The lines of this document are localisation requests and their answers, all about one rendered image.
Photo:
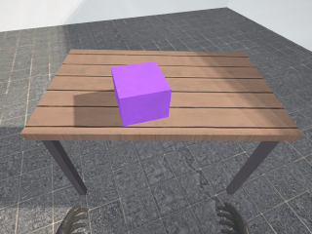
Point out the left robot hand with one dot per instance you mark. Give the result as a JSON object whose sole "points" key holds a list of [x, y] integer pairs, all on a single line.
{"points": [[67, 225]]}

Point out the right robot hand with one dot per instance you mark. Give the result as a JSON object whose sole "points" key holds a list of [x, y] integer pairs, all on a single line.
{"points": [[237, 221]]}

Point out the table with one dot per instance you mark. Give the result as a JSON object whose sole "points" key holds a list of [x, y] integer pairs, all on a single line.
{"points": [[216, 96]]}

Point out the carton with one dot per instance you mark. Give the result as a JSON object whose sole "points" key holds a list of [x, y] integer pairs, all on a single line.
{"points": [[142, 92]]}

